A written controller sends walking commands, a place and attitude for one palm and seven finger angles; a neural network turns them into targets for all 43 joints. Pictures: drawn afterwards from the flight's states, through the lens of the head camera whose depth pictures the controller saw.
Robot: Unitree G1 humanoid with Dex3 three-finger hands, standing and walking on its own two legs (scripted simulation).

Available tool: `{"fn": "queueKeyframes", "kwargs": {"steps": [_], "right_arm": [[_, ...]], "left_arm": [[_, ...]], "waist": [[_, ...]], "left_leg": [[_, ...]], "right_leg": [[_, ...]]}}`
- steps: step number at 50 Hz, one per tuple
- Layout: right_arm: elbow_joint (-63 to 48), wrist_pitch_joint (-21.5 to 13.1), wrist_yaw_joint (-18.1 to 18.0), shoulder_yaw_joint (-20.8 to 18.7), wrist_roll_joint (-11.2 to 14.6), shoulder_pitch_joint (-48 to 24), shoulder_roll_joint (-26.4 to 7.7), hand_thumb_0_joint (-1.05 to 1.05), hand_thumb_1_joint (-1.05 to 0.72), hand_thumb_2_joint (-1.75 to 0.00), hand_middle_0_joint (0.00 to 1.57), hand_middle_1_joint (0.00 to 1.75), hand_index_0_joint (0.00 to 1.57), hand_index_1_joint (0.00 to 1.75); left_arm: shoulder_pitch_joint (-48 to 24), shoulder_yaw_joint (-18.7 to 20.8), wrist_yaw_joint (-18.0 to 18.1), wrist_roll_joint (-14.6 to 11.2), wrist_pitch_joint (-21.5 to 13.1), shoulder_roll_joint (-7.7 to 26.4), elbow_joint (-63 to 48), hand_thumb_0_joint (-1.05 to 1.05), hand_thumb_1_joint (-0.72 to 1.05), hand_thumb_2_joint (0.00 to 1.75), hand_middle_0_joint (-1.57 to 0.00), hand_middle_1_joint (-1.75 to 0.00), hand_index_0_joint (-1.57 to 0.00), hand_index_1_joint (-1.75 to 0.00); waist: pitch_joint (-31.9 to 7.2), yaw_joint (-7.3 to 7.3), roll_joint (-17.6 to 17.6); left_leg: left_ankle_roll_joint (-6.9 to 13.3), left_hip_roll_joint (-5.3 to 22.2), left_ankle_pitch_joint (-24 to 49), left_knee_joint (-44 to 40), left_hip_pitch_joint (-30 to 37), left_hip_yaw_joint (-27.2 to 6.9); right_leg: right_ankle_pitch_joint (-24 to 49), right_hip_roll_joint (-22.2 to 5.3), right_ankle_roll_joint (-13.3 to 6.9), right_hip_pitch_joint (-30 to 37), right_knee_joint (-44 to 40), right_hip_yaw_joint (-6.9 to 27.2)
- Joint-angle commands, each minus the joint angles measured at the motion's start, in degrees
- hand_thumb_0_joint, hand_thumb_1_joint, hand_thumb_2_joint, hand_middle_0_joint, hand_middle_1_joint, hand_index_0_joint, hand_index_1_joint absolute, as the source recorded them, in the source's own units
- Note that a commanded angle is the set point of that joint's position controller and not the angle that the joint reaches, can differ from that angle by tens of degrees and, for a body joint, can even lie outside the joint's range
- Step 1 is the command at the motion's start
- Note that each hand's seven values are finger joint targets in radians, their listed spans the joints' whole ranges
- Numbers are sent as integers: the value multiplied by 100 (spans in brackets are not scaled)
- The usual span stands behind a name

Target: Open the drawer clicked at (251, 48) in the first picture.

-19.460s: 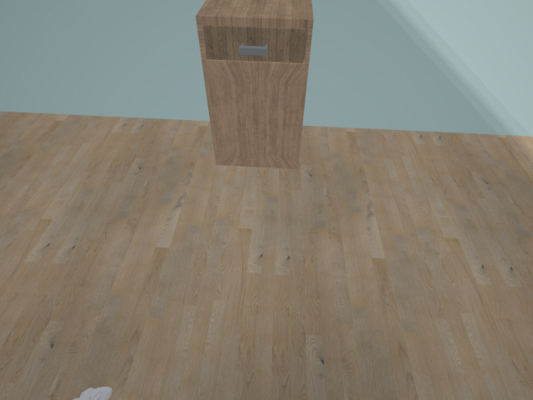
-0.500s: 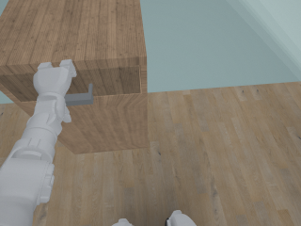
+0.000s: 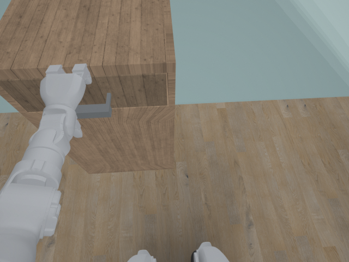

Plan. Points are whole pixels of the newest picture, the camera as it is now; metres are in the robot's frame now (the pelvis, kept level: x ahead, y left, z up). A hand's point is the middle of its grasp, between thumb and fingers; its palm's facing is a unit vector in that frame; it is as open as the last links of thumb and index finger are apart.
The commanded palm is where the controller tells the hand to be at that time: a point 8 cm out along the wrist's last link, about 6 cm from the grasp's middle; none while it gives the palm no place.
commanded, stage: move the hooked fingers above the handle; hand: left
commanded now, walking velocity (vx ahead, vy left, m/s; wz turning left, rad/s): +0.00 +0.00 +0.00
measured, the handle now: (89, 104) +0.53 +0.22 -0.03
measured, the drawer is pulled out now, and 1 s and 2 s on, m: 0.00 0.00 0.00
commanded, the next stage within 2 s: lower the fingers behind the handle in 0.30 s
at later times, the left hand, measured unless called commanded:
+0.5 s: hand (69, 112) +0.47 +0.24 +0.02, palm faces -0.05 +0.00 -1.00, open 13.8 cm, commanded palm +0.46 +0.23 +0.08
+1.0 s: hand (80, 116) +0.48 +0.23 -0.02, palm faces -0.05 -0.02 -1.00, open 13.8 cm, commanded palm +0.46 +0.22 +0.04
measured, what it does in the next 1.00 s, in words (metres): stands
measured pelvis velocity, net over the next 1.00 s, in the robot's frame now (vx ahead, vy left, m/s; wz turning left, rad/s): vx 0.00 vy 0.01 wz -0.01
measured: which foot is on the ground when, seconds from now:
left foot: down 0.00-1.00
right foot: down 0.00-1.00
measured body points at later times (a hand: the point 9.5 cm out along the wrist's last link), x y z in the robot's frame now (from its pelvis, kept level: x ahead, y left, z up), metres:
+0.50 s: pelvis +0.00 +0.00 +0.00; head +0.11 +0.00 +0.44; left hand +0.46 +0.24 +0.07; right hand +0.02 -0.27 -0.13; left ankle -0.03 +0.10 -0.69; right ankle +0.01 -0.12 -0.69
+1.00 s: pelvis +0.00 +0.01 -0.01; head +0.12 +0.01 +0.42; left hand +0.48 +0.23 +0.04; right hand +0.00 -0.27 -0.14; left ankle -0.03 +0.10 -0.69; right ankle +0.01 -0.12 -0.69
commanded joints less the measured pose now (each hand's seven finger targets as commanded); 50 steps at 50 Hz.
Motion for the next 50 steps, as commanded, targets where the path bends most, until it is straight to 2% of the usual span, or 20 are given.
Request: {"fn": "queueKeyframes", "kwargs": {"steps": [1,2,6,7,11,13,16,17,18,20,22,24,25,27,31,35,40,42,47,50], "right_arm": [[-301,29,-133,-270,121,933,-944,0,-90,-90,20,30,20,30],[-306,38,-181,-240,123,933,-939,0,-90,-90,20,30,20,30],[-423,-7,-300,-206,120,814,-877,0,-90,-90,20,30,20,30],[-413,-11,-317,-202,105,818,-862,0,-90,-90,20,30,20,30],[-480,-45,-243,-216,63,764,-803,0,-90,-90,20,30,20,30],[-509,-41,-192,-217,62,745,-827,0,-90,-90,20,30,20,30],[-500,-61,-119,-251,38,776,-847,0,-90,-90,20,30,20,30],[-471,-74,-110,-272,23,797,-850,0,-90,-90,20,30,20,30],[-450,-84,-105,-300,18,849,-886,0,-90,-90,20,30,20,30],[-426,-89,-105,-325,35,853,-868,0,-90,-90,20,30,20,30],[-326,-130,-111,-360,24,923,-851,0,-90,-90,20,30,20,30],[-261,-127,-139,-359,46,959,-901,0,-90,-90,20,30,20,30],[-262,-126,-170,-341,44,944,-894,0,-90,-90,20,30,20,30],[-234,-142,-179,-329,30,963,-877,0,-90,-90,20,30,20,30],[-231,-104,-167,-264,5,921,-893,0,-90,-90,20,30,20,30],[-315,-93,-111,-243,-25,884,-865,0,-90,-90,20,30,20,30],[-338,-90,-90,-255,-33,929,-916,0,-90,-90,20,30,20,30],[-306,-105,-114,-263,-55,934,-939,0,-90,-90,20,30,20,30],[-193,-164,-108,-313,-99,991,-890,0,-90,-90,20,30,20,30],[-91,-161,-82,-314,-104,1033,-908,0,-90,-90,20,30,20,30]], "left_arm": [[-2339,213,-355,-303,519,1408,-555,0,-50,30,-30,-120,-30,-120],[-2537,147,-474,-363,456,1347,-625,0,-50,30,-30,-120,-30,-120],[-2108,255,-789,-280,-143,1466,-917,0,-50,30,-30,-120,-30,-120],[-2174,259,-800,-268,-323,1467,-1021,0,-50,30,-30,-120,-30,-120],[-1604,443,-563,-178,-644,1459,-1059,0,-50,30,-30,-120,-30,-120],[-1399,692,-359,-122,-582,1681,-900,0,-50,30,-30,-120,-30,-120],[-1709,667,-57,-34,-416,1666,-1053,0,-50,30,-30,-120,-30,-120],[-1941,574,3,-47,-365,1530,-1099,0,-50,30,-30,-120,-30,-120],[-2079,693,62,-11,-351,1721,-1294,0,-50,30,-30,-120,-30,-120],[-2250,496,81,-27,-264,1507,-1308,0,-50,30,-30,-120,-30,-120],[-2609,108,11,-117,-260,1039,-1305,0,-50,30,-30,-120,-30,-120],[-2441,263,-81,-150,-248,1275,-1086,0,-50,30,-30,-120,-30,-120],[-2496,166,-129,-146,-241,1195,-1028,0,-50,30,-30,-120,-30,-120],[-2554,54,-219,-171,-295,1053,-986,0,-50,30,-30,-120,-30,-120],[-2186,400,-238,-79,-365,1458,-727,0,-50,30,-30,-120,-30,-120],[-1962,376,-122,-8,-360,1322,-679,0,-50,30,-30,-120,-30,-120],[-2112,430,73,-2,-253,1383,-605,0,-50,30,-30,-120,-30,-120],[-2363,648,135,13,-298,1690,-810,0,-50,30,-30,-120,-30,-120],[-2577,403,242,47,-387,1327,-1071,0,-50,30,-30,-120,-30,-120],[-2283,390,258,17,-282,1254,-748,0,-50,30,-30,-120,-30,-120]], "waist": [[-2744,-199,-265],[-2611,-276,-402],[-2203,-84,-268],[-2127,-115,-220],[-1952,96,82],[-1958,193,6],[-2201,145,149],[-2298,31,47],[-2596,64,153],[-2731,-47,102],[-2642,-290,64],[-2573,-239,21],[-2525,-300,-109],[-2415,-307,69],[-2308,-111,182],[-2312,-15,277],[-2427,-140,-2],[-2643,-132,-7],[-3071,-222,489],[-2928,-219,419]], "left_leg": [[114,-91,2861,-585,1742,77],[144,-94,2728,-654,1688,67],[185,-143,2453,-777,1538,90],[176,-117,2498,-785,1581,59],[120,-123,2509,-713,1468,76],[102,-135,2511,-667,1272,83],[79,-133,2570,-590,1352,87],[98,-114,2689,-541,1425,71],[81,-98,2821,-512,1581,37],[83,-102,2824,-493,1745,22],[100,-70,2782,-452,1902,-24],[105,-81,2632,-468,1877,-44],[124,-86,2567,-462,1828,-55],[107,-84,2656,-450,1873,-78],[79,-82,2662,-389,1648,-91],[44,-63,2791,-285,1464,-72],[84,-67,2573,-150,1177,-52],[93,-64,2541,-89,1155,-77],[17,-2,3055,126,1637,-179],[19,9,2972,169,1533,-159]], "right_leg": [[2445,164,-92,2134,-672,-64],[2452,147,-89,2207,-739,-37],[2310,120,-128,2299,-823,44],[2267,117,-150,2193,-815,33],[2018,156,-210,1873,-659,-20],[2002,166,-217,1860,-543,-40],[1966,180,-226,1724,-460,-76],[2067,188,-213,1701,-451,-77],[2103,183,-198,1720,-404,-71],[2109,192,-182,1729,-451,-70],[2007,190,-161,1506,-525,-80],[1902,197,-156,1493,-563,-60],[1880,192,-144,1470,-575,-58],[1861,186,-171,1322,-564,-80],[1806,203,-210,1232,-415,-103],[1821,213,-229,1102,-239,-158],[1837,211,-188,1101,-154,-120],[1842,192,-185,1145,-69,-97],[1866,212,-194,714,93,-154],[1813,231,-180,633,82,-170]]}}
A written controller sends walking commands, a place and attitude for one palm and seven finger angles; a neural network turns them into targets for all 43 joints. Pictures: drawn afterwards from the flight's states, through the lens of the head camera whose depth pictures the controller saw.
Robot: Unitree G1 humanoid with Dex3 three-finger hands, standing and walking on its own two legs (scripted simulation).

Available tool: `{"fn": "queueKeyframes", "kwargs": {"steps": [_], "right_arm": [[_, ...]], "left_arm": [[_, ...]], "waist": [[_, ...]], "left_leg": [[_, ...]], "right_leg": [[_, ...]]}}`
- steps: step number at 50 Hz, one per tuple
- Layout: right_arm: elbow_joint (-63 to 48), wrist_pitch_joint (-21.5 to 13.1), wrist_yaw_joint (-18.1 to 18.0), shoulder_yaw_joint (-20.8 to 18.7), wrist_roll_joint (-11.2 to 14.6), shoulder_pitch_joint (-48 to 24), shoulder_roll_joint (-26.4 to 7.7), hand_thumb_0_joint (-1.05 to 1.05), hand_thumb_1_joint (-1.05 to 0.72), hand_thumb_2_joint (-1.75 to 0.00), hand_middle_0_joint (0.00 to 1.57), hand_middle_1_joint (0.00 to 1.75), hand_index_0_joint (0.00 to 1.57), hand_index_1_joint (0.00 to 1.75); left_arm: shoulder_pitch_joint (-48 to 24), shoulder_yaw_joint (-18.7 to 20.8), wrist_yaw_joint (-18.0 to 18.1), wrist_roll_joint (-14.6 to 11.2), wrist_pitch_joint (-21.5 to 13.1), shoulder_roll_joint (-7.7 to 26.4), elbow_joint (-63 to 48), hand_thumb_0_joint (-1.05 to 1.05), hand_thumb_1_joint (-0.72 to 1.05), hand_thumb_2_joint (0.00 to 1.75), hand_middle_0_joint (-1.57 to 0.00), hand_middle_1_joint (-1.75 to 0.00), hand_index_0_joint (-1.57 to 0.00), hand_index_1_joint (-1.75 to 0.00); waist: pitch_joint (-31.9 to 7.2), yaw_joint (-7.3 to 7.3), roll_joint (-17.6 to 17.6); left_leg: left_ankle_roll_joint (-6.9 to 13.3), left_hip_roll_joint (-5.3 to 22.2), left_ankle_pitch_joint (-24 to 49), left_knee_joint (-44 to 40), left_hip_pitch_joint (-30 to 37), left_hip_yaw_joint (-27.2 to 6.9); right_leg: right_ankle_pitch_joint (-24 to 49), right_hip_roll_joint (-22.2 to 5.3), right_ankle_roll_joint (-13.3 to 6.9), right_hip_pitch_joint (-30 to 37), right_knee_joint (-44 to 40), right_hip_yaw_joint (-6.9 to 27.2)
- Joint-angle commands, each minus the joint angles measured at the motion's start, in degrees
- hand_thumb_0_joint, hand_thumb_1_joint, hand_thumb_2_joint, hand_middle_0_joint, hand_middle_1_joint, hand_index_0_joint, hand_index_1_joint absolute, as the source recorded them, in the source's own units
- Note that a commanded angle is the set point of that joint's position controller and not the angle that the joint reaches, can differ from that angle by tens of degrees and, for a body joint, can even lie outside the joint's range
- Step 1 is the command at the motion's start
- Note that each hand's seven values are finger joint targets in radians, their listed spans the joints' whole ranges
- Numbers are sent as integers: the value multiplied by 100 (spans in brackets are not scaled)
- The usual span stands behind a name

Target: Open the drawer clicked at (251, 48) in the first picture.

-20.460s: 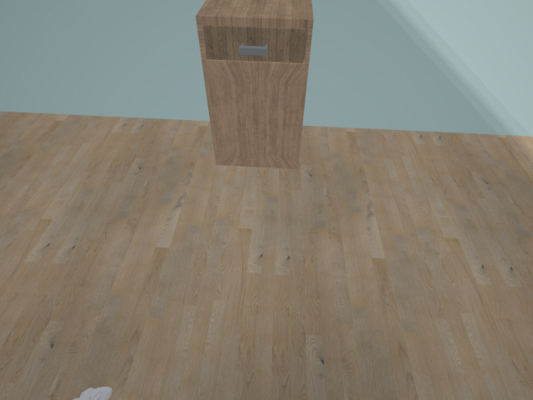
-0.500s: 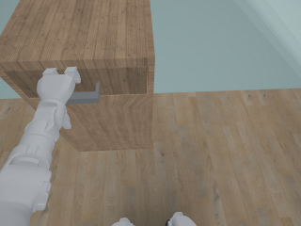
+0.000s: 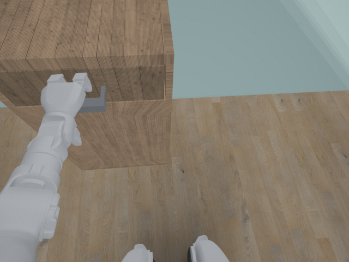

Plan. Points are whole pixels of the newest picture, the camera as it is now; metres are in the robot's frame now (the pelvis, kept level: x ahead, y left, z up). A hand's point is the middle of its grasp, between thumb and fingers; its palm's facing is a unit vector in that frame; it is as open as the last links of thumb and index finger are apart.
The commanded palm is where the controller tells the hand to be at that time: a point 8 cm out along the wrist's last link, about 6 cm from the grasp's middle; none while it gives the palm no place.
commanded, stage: lower the fingers behind the handle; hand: left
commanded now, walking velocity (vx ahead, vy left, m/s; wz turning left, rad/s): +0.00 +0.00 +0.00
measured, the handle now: (82, 98) +0.53 +0.22 -0.02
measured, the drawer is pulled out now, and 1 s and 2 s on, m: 0.00 0.00 0.00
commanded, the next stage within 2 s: close the thumb around the handle in 1.00 s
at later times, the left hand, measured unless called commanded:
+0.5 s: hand (81, 120) +0.47 +0.22 -0.03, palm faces -0.06 -0.03 -1.00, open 13.8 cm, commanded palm +0.46 +0.22 +0.02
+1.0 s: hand (81, 119) +0.47 +0.22 -0.03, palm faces -0.09 -0.02 -1.00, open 13.8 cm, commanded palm +0.46 +0.22 +0.02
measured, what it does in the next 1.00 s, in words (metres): stands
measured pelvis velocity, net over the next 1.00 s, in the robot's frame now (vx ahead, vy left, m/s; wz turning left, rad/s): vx -0.02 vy -0.01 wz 0.00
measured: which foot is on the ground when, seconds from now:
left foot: down 0.00-1.00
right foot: down 0.00-1.00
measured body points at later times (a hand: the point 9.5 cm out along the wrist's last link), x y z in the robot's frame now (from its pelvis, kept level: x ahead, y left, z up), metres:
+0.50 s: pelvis -0.01 +0.00 -0.02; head +0.13 +0.00 +0.41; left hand +0.47 +0.22 +0.02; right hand +0.00 -0.28 -0.14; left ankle -0.02 +0.10 -0.68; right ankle +0.01 -0.13 -0.68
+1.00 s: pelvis -0.02 -0.01 -0.02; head +0.12 -0.01 +0.41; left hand +0.47 +0.22 +0.02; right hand -0.01 -0.28 -0.15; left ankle -0.02 +0.10 -0.68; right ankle +0.01 -0.13 -0.68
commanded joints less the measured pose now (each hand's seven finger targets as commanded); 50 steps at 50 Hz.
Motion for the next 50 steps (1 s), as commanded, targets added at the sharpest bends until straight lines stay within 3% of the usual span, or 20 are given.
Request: {"fn": "queueKeyframes", "kwargs": {"steps": [1,6,9,11,12,13,15,18,19,22,29,32,35,37,40,43,46,47,49,50], "right_arm": [[-178,-60,-78,-345,-3,860,-1032,0,-90,-90,20,30,20,30],[-202,-15,-100,-271,38,822,-1055,0,-90,-90,20,30,20,30],[-225,-33,-115,-271,28,824,-1052,0,-90,-90,20,30,20,30],[-250,-28,-121,-258,24,816,-1045,0,-90,-90,20,30,20,30],[-251,-42,-122,-262,23,821,-1025,0,-90,-90,20,30,20,30],[-256,-61,-130,-261,32,831,-1037,0,-90,-90,20,30,20,30],[-305,-70,-121,-268,6,806,-1045,0,-90,-90,20,30,20,30],[-290,-90,-125,-294,-32,810,-1028,0,-90,-90,20,30,20,30],[-295,-100,-110,-302,-36,770,-1007,0,-90,-90,20,30,20,30],[-216,-123,-95,-318,-71,744,-1010,0,-90,-90,20,30,20,30],[-123,-145,-76,-285,-44,720,-1058,0,-90,-90,20,30,20,30],[-154,-154,-63,-289,-55,770,-1060,0,-90,-90,20,30,20,30],[-200,-113,-85,-270,-46,776,-1064,0,-90,-90,20,30,20,30],[-204,-110,-103,-235,-21,755,-1040,0,-90,-90,20,30,20,30],[-244,-118,-152,-178,28,711,-1068,0,-90,-90,20,30,20,30],[-269,-165,-190,-190,21,730,-1052,0,-90,-90,20,30,20,30],[-286,-200,-182,-194,20,731,-1025,0,-90,-90,20,30,20,30],[-255,-204,-183,-190,19,759,-1025,0,-90,-90,20,30,20,30],[-248,-212,-180,-195,13,775,-1065,0,-90,-90,20,30,20,30],[-259,-214,-184,-195,20,789,-1050,0,-90,-90,20,30,20,30]], "left_arm": [[-2441,188,281,-90,74,1211,-905,0,-50,30,-30,-120,-30,-120],[-2323,183,158,-103,253,1368,-559,0,-50,30,-30,-120,-30,-120],[-2342,261,120,-70,137,1448,-714,0,-50,30,-30,-120,-30,-120],[-2104,176,90,-76,167,1304,-469,0,-50,30,-30,-120,-30,-120],[-2210,97,69,-98,137,1181,-440,0,-50,30,-30,-120,-30,-120],[-2242,139,73,-70,93,1279,-487,0,-50,30,-30,-120,-30,-120],[-2121,320,97,-77,14,1457,-690,0,-50,30,-30,-120,-30,-120],[-2154,439,196,-28,-150,1525,-976,0,-50,30,-30,-120,-30,-120],[-2053,394,245,-45,-180,1401,-1032,0,-50,30,-30,-120,-30,-120],[-2270,460,451,8,-222,1419,-1155,0,-50,30,-30,-120,-30,-120],[-2522,332,714,76,178,1450,-620,0,-50,30,-30,-120,-30,-120],[-2749,294,652,18,272,1408,-841,0,-50,30,-30,-120,-30,-120],[-2569,419,498,-68,339,1583,-871,0,-50,30,-30,-120,-30,-120],[-2486,263,370,-110,371,1411,-628,0,-50,30,-30,-120,-30,-120],[-2439,250,229,-70,345,1570,-491,0,-50,30,-30,-120,-30,-120],[-2447,308,157,-66,140,1640,-618,0,-50,30,-30,-120,-30,-120],[-2273,232,131,-102,5,1467,-598,0,-50,30,-30,-120,-30,-120],[-2353,248,136,-115,-29,1470,-546,0,-50,30,-30,-120,-30,-120],[-2306,394,181,-79,-56,1688,-553,0,-50,30,-30,-120,-30,-120],[-2429,302,208,-62,-63,1607,-592,0,-50,30,-30,-120,-30,-120]], "waist": [[-2716,-139,305],[-2410,-131,146],[-2558,-76,254],[-2375,-93,152],[-2352,-169,85],[-2331,-162,98],[-2624,-35,217],[-2938,-3,342],[-2962,21,442],[-2930,-70,346],[-2710,-220,302],[-3155,-203,542],[-3337,-132,439],[-3031,-211,269],[-2534,-198,136],[-2745,-165,209],[-2594,-144,252],[-2578,-206,88],[-2594,-150,152],[-2599,-197,163]], "left_leg": [[-21,-15,3044,-337,1966,-192],[44,-85,2608,-389,1457,-83],[37,-60,2746,-325,1559,-130],[41,-69,2668,-294,1407,-103],[57,-66,2601,-257,1325,-109],[57,-59,2518,-243,1268,-109],[57,-75,2557,-185,1295,-74],[30,-46,2902,-29,1427,-143],[20,-43,2932,5,1476,-125],[15,-14,2927,125,1387,-181],[37,-77,2270,202,985,-154],[14,-63,2572,212,1342,-195],[34,-67,2723,208,1405,-157],[62,-79,2466,161,1170,-140],[97,-99,1931,61,774,-107],[104,-107,1890,101,801,-112],[101,-111,1890,127,715,-90],[113,-95,1882,153,654,-112],[107,-103,1824,199,546,-111],[105,-99,1836,196,558,-130]], "right_leg": [[1906,212,-219,1158,-327,-198],[1919,190,-217,1364,-377,-132],[1941,192,-234,1282,-263,-140],[1887,192,-230,1218,-257,-155],[1874,186,-224,1166,-244,-142],[1814,178,-215,1119,-214,-143],[1904,176,-225,1246,-149,-104],[2054,171,-223,1126,32,-114],[2048,178,-228,1076,49,-122],[1975,171,-225,868,148,-143],[1547,161,-209,602,178,-149],[1698,165,-220,666,218,-172],[1958,167,-190,988,184,-144],[1860,164,-183,995,110,-134],[1486,152,-180,946,23,-110],[1453,144,-188,950,68,-77],[1431,145,-199,875,82,-85],[1438,146,-196,858,104,-89],[1386,145,-197,807,158,-77],[1367,148,-198,757,166,-92]]}}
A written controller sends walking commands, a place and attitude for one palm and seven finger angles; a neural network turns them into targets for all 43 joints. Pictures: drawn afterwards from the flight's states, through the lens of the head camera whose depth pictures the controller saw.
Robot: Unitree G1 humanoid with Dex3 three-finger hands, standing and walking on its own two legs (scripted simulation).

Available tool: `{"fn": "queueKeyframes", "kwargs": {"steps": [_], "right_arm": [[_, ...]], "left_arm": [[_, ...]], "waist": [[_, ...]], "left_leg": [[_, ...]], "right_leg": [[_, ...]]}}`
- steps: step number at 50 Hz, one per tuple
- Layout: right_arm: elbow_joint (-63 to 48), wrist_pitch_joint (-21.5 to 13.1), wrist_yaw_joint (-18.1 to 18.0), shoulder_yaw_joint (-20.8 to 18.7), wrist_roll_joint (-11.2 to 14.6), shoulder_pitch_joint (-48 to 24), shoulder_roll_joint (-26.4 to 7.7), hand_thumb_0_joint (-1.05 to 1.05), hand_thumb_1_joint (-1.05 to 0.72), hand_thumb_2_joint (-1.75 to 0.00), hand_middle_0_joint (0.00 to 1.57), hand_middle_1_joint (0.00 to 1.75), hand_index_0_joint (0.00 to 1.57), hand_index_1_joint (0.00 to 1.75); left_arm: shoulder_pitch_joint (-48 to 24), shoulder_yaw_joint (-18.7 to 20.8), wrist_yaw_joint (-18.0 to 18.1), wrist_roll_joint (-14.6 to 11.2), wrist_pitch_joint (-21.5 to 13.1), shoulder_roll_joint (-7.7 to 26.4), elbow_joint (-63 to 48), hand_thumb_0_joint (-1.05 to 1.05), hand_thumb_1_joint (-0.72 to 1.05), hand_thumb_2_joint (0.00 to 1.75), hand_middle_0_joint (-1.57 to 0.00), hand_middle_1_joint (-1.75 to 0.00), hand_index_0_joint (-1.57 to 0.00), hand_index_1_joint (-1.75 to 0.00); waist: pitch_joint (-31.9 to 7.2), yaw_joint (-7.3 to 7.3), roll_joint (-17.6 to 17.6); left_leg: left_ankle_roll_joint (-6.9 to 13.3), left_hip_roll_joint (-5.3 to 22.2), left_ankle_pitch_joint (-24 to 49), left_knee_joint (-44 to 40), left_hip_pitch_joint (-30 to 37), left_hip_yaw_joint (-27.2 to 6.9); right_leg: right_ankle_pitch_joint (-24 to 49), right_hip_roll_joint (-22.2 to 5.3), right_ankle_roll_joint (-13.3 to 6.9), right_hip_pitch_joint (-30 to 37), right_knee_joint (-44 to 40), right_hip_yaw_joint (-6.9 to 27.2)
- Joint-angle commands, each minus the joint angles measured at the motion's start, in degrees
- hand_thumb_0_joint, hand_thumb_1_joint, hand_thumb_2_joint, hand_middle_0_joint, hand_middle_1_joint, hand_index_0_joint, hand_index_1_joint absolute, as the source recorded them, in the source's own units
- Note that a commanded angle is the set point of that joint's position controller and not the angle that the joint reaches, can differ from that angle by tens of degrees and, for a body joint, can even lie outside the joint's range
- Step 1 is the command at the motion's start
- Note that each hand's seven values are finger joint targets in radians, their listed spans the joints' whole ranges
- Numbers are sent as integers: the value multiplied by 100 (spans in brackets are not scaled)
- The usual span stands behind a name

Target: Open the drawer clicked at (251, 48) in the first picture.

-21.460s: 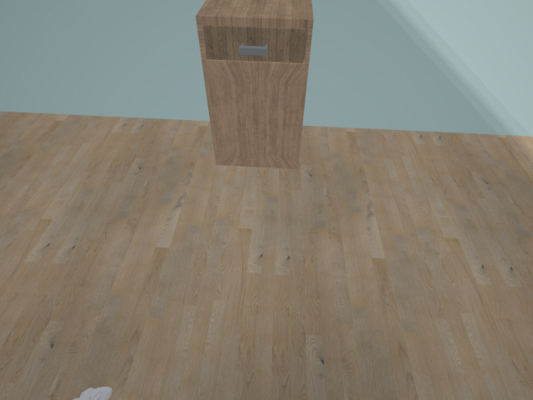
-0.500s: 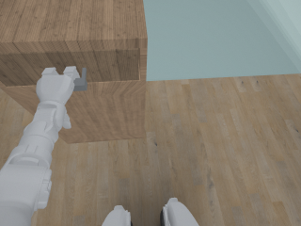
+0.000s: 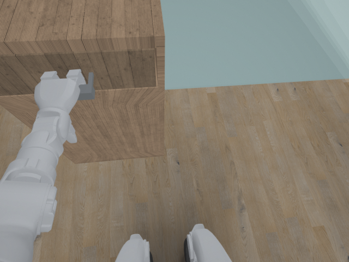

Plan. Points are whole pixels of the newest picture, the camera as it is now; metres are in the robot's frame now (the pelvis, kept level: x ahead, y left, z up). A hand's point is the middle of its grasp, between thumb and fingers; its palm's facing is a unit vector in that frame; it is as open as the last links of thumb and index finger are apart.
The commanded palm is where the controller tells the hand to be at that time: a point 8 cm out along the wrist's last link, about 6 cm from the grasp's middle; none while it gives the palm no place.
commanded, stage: close the thumb around the handle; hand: left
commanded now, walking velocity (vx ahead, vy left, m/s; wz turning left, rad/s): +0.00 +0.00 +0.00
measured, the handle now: (69, 85) +0.55 +0.23 +0.00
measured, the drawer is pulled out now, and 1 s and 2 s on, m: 0.00 0.00 0.12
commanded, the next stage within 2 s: pull the drawer open in 0.80 s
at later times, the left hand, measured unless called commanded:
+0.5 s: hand (69, 104) +0.50 +0.23 -0.02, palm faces -0.08 -0.03 -1.00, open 9.4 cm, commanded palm +0.48 +0.24 +0.04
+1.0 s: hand (68, 105) +0.50 +0.23 -0.02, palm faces -0.06 -0.03 -1.00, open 5.8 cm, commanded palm +0.47 +0.23 +0.04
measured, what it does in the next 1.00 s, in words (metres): stands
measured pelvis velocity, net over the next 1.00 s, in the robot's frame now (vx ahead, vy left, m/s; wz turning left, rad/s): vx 0.01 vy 0.01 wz -0.02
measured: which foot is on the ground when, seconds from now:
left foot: down 0.00-1.00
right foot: down 0.00-1.00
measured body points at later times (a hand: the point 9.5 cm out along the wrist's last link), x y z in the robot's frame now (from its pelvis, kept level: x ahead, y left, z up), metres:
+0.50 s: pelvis +0.00 +0.01 +0.00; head +0.15 +0.01 +0.43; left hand +0.50 +0.23 +0.04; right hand +0.01 -0.27 -0.12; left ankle -0.01 +0.10 -0.66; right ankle +0.03 -0.12 -0.66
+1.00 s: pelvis +0.01 +0.01 +0.00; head +0.15 +0.02 +0.43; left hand +0.50 +0.23 +0.04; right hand +0.01 -0.26 -0.12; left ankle -0.01 +0.10 -0.66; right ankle +0.03 -0.12 -0.66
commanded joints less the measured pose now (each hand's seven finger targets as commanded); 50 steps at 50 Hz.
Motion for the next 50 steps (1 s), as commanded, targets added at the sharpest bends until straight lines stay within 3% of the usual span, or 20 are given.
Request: {"fn": "queueKeyframes", "kwargs": {"steps": [1,5,13,15,17,21,25,27,28,30,32,33,37,38,41,42,43,46,48,50], "right_arm": [[-232,-70,-97,-341,6,871,-976,0,-90,-90,20,30,20,30],[-170,-91,-73,-369,-12,919,-997,0,-90,-90,20,30,20,30],[-154,-18,-42,-350,-18,980,-1028,0,-90,-90,20,30,20,30],[-155,-12,-44,-344,-12,950,-1017,0,-90,-90,20,30,20,30],[-153,13,-57,-315,-5,953,-1031,0,-90,-90,20,30,20,30],[-223,23,-95,-272,19,888,-1025,0,-90,-90,20,30,20,30],[-272,31,-89,-284,6,862,-1011,0,-90,-90,20,30,20,30],[-251,27,-87,-298,-10,879,-1001,0,-90,-90,20,30,20,30],[-277,42,-78,-289,-3,875,-1030,0,-90,-90,20,30,20,30],[-276,44,-85,-302,0,858,-1028,0,-90,-90,20,30,20,30],[-273,49,-58,-332,-14,873,-1010,0,-90,-90,20,30,20,30],[-271,57,-46,-326,-13,894,-1028,0,-90,-90,20,30,20,30],[-253,81,-27,-342,-8,872,-1025,0,-90,-90,20,30,20,30],[-250,79,-24,-345,-12,886,-1051,0,-90,-90,20,30,20,30],[-270,97,-14,-354,-2,876,-1041,0,-90,-90,20,30,20,30],[-242,91,-15,-369,-12,902,-1025,0,-90,-90,20,30,20,30],[-228,98,-11,-365,-3,915,-1050,0,-90,-90,20,30,20,30],[-251,102,-25,-346,8,870,-1042,0,-90,-90,20,30,20,30],[-288,117,-18,-339,5,854,-1045,0,-90,-90,20,30,20,30],[-342,132,5,-355,0,821,-1007,0,-90,-90,20,30,20,30]], "left_arm": [[-2210,324,294,-18,-86,1475,-1016,0,-50,30,-30,-120,-30,-120],[-2424,292,434,9,-38,1456,-1001,0,-50,30,-30,-120,-30,-120],[-2491,387,432,-27,226,1578,-1085,0,-5,49,-33,-125,-33,-125],[-2471,284,392,-41,269,1456,-1057,0,6,54,-34,-126,-34,-126],[-2376,377,330,-74,281,1582,-932,0,17,59,-35,-127,-35,-127],[-2144,427,210,-106,207,1727,-846,0,40,68,-36,-130,-36,-130],[-1886,483,190,-91,71,1709,-893,0,62,78,-38,-132,-38,-132],[-1973,538,213,-95,-2,1757,-984,0,73,83,-39,-133,-39,-133],[-1777,645,231,-110,-16,1873,-962,0,79,85,-39,-134,-39,-134],[-1879,625,281,-89,-17,1872,-1034,0,90,90,-40,-135,-40,-135],[-1904,583,346,-97,-24,1731,-1114,0,90,90,-40,-135,-40,-135],[-1802,674,379,-96,-17,1839,-1141,0,90,90,-40,-135,-40,-135],[-1964,573,464,-130,85,1654,-1155,0,90,90,-40,-135,-40,-135],[-2010,630,484,-110,104,1768,-1176,0,90,90,-40,-135,-40,-135],[-1914,547,468,-157,204,1604,-1167,0,90,90,-40,-135,-40,-135],[-2088,452,457,-179,198,1467,-1169,0,90,90,-40,-135,-40,-135],[-1963,544,451,-176,202,1585,-1147,0,90,90,-40,-135,-40,-135],[-1948,446,413,-194,224,1503,-1056,0,90,90,-40,-135,-40,-135],[-1655,582,385,-228,178,1597,-1119,0,90,90,-40,-135,-40,-135],[-1266,571,363,-265,136,1456,-1325,0,90,90,-40,-135,-40,-135]], "waist": [[-2586,-46,221],[-2824,-90,378],[-3131,-53,494],[-2941,-79,532],[-2816,-80,285],[-2570,-19,185],[-2621,70,253],[-2695,40,201],[-2737,138,194],[-2697,90,209],[-2843,92,273],[-2931,162,327],[-2833,78,299],[-2901,91,321],[-2971,113,366],[-2953,13,351],[-2975,81,352],[-2743,55,248],[-2898,182,240],[-3076,327,364]], "left_leg": [[150,-141,2029,-506,1417,-75],[128,-136,2104,-438,1591,-127],[94,-103,2628,-474,1968,-160],[95,-90,2588,-510,1963,-136],[115,-95,2482,-549,1835,-138],[158,-142,2138,-587,1431,-46],[144,-134,2326,-549,1495,-33],[145,-116,2429,-511,1537,-54],[136,-133,2393,-510,1461,-49],[133,-119,2404,-494,1447,-46],[121,-115,2564,-474,1610,-55],[107,-117,2641,-469,1649,-61],[88,-86,2693,-501,1759,-106],[86,-81,2710,-499,1821,-126],[65,-75,2855,-549,2018,-138],[68,-56,2943,-543,2088,-156],[64,-51,2959,-542,2123,-162],[83,-71,2646,-617,1927,-122],[83,-73,2814,-647,2017,-112],[63,-65,3106,-675,2195,-78]], "right_leg": [[1517,107,-138,1532,-550,-30],[1446,117,-142,1356,-488,-61],[1809,133,-137,1522,-479,-115],[1785,132,-133,1485,-543,-119],[1775,136,-132,1607,-574,-106],[1698,113,-116,1798,-620,-41],[1820,122,-132,1763,-548,-43],[1884,120,-135,1753,-511,-51],[1873,118,-126,1820,-482,-44],[1884,114,-126,1745,-472,-46],[1945,122,-132,1723,-446,-60],[1993,121,-133,1764,-417,-71],[1913,125,-134,1629,-443,-117],[1913,130,-125,1624,-432,-113],[1929,140,-134,1646,-472,-142],[1973,136,-128,1602,-487,-151],[1963,137,-122,1589,-485,-150],[1821,137,-121,1658,-565,-139],[1979,132,-131,1828,-545,-128],[2201,141,-146,2015,-545,-132]]}}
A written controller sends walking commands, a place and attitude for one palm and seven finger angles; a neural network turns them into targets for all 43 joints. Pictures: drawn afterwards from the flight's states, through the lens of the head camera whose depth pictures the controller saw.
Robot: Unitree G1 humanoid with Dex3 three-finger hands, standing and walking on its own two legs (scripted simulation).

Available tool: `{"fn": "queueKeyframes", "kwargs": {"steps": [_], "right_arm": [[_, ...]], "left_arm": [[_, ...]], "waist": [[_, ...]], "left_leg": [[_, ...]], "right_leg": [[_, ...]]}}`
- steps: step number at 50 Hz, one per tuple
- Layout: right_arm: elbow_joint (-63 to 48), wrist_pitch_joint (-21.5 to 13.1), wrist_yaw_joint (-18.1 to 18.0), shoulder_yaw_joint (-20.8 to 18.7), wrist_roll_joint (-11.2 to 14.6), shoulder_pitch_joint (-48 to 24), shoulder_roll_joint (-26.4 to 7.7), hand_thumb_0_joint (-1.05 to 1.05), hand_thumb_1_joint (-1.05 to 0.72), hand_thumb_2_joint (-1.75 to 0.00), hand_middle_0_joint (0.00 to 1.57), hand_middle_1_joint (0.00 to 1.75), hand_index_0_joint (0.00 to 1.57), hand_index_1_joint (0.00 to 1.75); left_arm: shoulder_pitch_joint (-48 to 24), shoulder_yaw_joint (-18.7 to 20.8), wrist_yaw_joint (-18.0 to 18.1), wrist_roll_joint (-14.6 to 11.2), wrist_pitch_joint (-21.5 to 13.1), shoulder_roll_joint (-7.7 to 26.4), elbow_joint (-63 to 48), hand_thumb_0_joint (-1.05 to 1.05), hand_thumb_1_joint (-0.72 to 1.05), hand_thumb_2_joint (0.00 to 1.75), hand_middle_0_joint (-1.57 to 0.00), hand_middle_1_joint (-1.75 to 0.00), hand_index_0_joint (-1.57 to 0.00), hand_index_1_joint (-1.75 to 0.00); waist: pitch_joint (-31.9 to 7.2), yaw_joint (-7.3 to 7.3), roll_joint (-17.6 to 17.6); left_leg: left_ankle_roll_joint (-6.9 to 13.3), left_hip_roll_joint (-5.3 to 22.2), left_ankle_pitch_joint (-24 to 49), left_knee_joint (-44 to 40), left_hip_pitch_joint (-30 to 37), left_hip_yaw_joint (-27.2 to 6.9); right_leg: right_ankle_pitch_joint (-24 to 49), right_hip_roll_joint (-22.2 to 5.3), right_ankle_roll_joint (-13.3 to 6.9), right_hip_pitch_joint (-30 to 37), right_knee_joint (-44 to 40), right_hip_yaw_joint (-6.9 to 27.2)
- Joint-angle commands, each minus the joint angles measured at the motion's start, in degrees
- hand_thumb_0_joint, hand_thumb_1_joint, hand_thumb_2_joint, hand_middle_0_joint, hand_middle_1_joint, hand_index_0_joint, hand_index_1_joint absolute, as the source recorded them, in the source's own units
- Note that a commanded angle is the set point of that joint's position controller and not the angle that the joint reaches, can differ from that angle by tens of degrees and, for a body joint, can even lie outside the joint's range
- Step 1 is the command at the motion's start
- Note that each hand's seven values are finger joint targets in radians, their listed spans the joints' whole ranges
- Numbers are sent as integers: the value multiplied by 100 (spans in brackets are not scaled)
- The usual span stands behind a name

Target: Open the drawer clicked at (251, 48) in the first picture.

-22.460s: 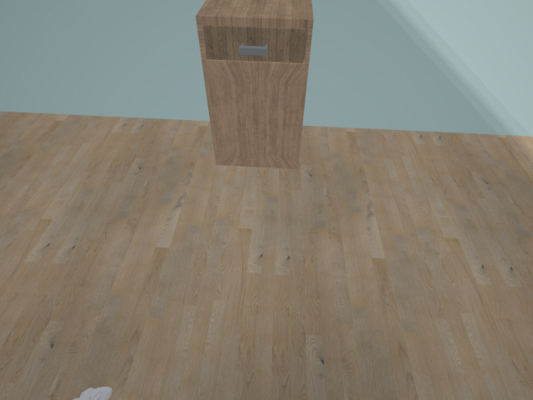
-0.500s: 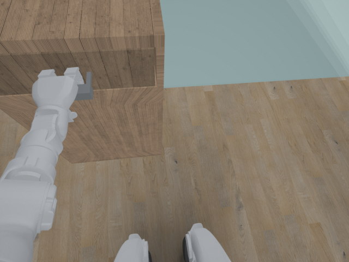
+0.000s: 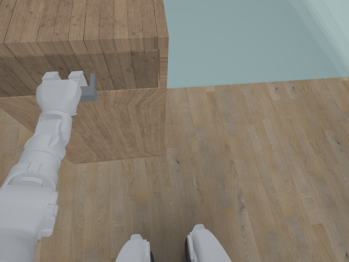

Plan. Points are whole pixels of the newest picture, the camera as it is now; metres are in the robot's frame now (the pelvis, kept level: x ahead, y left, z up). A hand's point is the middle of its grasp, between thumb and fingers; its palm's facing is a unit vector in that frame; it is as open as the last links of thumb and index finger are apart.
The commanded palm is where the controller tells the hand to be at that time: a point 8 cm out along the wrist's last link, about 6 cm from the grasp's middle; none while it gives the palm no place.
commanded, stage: pull the drawer open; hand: left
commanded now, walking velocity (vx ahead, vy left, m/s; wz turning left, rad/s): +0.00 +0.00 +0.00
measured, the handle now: (70, 86) +0.53 +0.22 +0.00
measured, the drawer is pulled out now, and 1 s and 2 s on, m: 0.00 0.12 0.24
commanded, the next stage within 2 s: none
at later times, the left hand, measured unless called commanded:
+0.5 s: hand (68, 130) +0.43 +0.22 -0.02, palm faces -0.03 -0.05 -1.00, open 5.9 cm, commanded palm +0.39 +0.23 +0.04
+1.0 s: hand (65, 154) +0.37 +0.22 -0.02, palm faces -0.04 -0.04 -1.00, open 5.8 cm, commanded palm +0.33 +0.23 +0.04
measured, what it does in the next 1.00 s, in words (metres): stands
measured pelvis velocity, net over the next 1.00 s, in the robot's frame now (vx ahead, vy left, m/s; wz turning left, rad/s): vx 0.02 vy -0.01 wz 0.00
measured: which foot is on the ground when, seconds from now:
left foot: down 0.00-1.00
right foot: down 0.00-1.00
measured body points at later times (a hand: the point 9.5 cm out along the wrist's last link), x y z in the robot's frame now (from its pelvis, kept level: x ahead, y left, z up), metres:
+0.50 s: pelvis +0.03 +0.00 +0.02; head +0.14 +0.00 +0.46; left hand +0.42 +0.22 +0.03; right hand +0.10 -0.27 -0.11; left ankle -0.02 +0.09 -0.66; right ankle +0.02 -0.13 -0.66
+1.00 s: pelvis +0.02 -0.01 +0.02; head +0.11 -0.02 +0.46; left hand +0.36 +0.22 +0.03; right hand +0.12 -0.28 -0.11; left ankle -0.02 +0.09 -0.66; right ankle +0.02 -0.13 -0.66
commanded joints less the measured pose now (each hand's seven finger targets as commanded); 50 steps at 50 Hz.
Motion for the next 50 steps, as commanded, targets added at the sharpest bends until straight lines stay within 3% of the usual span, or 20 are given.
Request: {"fn": "queueKeyframes", "kwargs": {"steps": [1,3,5,6,8,13,14,17,19,25,28,29,32,37,38,43,45,48,50], "right_arm": [[-291,-5,-81,-390,3,899,-1020,0,-90,-90,20,30,20,30],[-332,19,-67,-392,8,855,-1002,0,-90,-90,20,30,20,30],[-401,23,-32,-416,22,777,-966,0,-90,-90,20,30,20,30],[-409,36,-29,-423,31,744,-965,0,-90,-90,20,30,20,30],[-431,42,-16,-435,41,701,-943,0,-90,-90,20,30,20,30],[-423,98,6,-468,22,574,-941,0,-90,-90,20,30,20,30],[-447,104,17,-484,24,547,-924,0,-90,-90,20,30,20,30],[-470,132,17,-492,14,450,-911,0,-90,-90,20,30,20,30],[-509,137,26,-515,26,403,-862,0,-90,-90,20,30,20,30],[-630,119,-5,-499,64,187,-816,0,-90,-90,20,30,20,30],[-644,111,-49,-465,67,98,-808,0,-90,-90,20,30,20,30],[-679,88,-57,-469,69,55,-780,0,-90,-90,20,30,20,30],[-669,65,-104,-452,55,-12,-784,0,-90,-90,20,30,20,30],[-758,15,-108,-441,59,-164,-730,0,-90,-90,20,30,20,30],[-767,13,-107,-440,69,-188,-727,0,-90,-90,20,30,20,30],[-871,-47,-105,-440,81,-308,-691,0,-90,-90,20,30,20,30],[-866,-75,-108,-441,88,-348,-697,0,-90,-90,20,30,20,30],[-887,-99,-115,-419,82,-428,-699,0,-90,-90,20,30,20,30],[-903,-135,-108,-430,76,-489,-687,0,-90,-90,20,30,20,30]], "left_arm": [[-1268,594,126,-287,44,1487,-1133,0,90,90,-40,-135,-40,-135],[-867,697,114,-307,-23,1506,-1347,0,90,90,-40,-135,-40,-135],[-380,630,131,-366,-53,1253,-1579,0,90,90,-40,-135,-40,-135],[-147,651,154,-356,-39,1229,-1578,0,90,90,-40,-135,-40,-135],[2,530,205,-346,-55,1013,-1740,0,90,90,-40,-135,-40,-135],[450,658,407,-218,25,1018,-2063,0,90,90,-40,-135,-40,-135],[585,563,444,-217,67,838,-2089,0,90,90,-40,-135,-40,-135],[693,625,532,-172,147,876,-2448,0,90,90,-40,-135,-40,-135],[896,446,568,-166,237,597,-2586,0,90,90,-40,-135,-40,-135],[1145,283,569,-207,419,367,-2894,0,90,90,-40,-135,-40,-135],[1234,410,565,-210,427,509,-2914,0,90,90,-40,-135,-40,-135],[1199,226,550,-239,416,293,-2942,0,90,90,-40,-135,-40,-135],[1217,396,558,-221,354,481,-2994,0,90,90,-40,-135,-40,-135],[1609,346,587,-220,304,344,-3168,0,90,90,-40,-135,-40,-135],[1782,430,600,-202,293,425,-3205,0,90,90,-40,-135,-40,-135],[2291,417,653,-245,252,299,-3590,0,90,90,-40,-135,-40,-135],[2371,436,676,-275,257,298,-3653,0,90,90,-40,-135,-40,-135],[2666,616,730,-267,245,460,-3806,0,90,90,-40,-135,-40,-135],[2751,489,771,-233,254,308,-3958,0,90,90,-40,-135,-40,-135]], "waist": [[-3147,350,317],[-3175,488,405],[-3076,564,342],[-2925,575,161],[-2756,547,158],[-2568,639,114],[-2504,615,21],[-2631,667,86],[-2625,650,147],[-2466,633,88],[-2397,668,-15],[-2258,609,81],[-2338,672,-12],[-2282,725,29],[-2293,798,20],[-2353,854,-33],[-2240,815,-219],[-2226,914,-131],[-2171,863,-85]], "left_leg": [[-42,-50,3269,-653,2186,-151],[-65,-20,3594,-696,2319,-156],[-61,2,3758,-759,2389,-120],[-53,12,3729,-794,2328,-111],[-52,26,3779,-840,2306,-112],[-74,41,3996,-919,2383,-95],[-71,46,4024,-927,2417,-95],[-90,49,4242,-944,2571,-108],[-110,68,4449,-947,2761,-115],[-124,50,4189,-1059,2876,-135],[-105,12,4029,-1085,2785,-109],[-102,-3,3920,-1092,2771,-82],[-93,-35,3737,-1092,2678,-89],[-94,-77,3613,-1093,2648,-49],[-100,-83,3585,-1102,2638,-29],[-94,-103,3540,-1119,2636,-6],[-81,-118,3260,-1131,2500,30],[-89,-144,3135,-1171,2431,26],[-96,-134,3114,-1155,2494,27]], "right_leg": [[2312,143,-260,2012,-471,-220],[2469,135,-267,2117,-456,-220],[2579,141,-270,2240,-536,-224],[2589,144,-265,2285,-565,-229],[2637,134,-263,2279,-591,-232],[2787,119,-279,2344,-594,-211],[2791,126,-276,2339,-630,-225],[2954,114,-294,2463,-623,-197],[2994,113,-279,2420,-657,-216],[2759,124,-278,2468,-761,-241],[2803,114,-282,2584,-763,-215],[2774,114,-281,2530,-814,-213],[2727,104,-300,2621,-770,-188],[2759,106,-315,2697,-784,-175],[2746,102,-310,2725,-772,-165],[2852,94,-312,2881,-781,-136],[2849,96,-297,2943,-824,-106],[2781,86,-315,3005,-786,-90],[2695,94,-318,2881,-790,-114]]}}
